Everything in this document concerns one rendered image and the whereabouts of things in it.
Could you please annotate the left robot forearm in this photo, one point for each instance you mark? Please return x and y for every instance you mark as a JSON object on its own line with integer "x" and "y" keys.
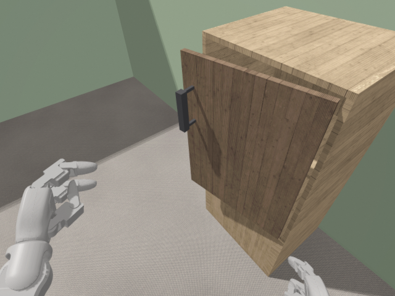
{"x": 28, "y": 272}

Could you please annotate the handle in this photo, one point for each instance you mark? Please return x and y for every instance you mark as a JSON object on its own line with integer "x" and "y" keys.
{"x": 182, "y": 108}

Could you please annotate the cupboard door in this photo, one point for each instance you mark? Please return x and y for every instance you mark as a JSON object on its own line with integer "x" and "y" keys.
{"x": 255, "y": 136}

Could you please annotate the robot right hand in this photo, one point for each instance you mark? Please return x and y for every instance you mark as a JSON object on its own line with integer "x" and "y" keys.
{"x": 313, "y": 284}

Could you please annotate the robot left hand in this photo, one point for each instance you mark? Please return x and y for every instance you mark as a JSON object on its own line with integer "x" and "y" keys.
{"x": 39, "y": 200}

